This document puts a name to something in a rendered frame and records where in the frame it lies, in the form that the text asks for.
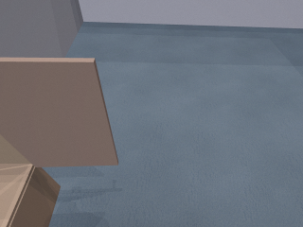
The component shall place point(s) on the cupboard door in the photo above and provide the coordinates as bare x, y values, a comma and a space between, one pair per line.
52, 110

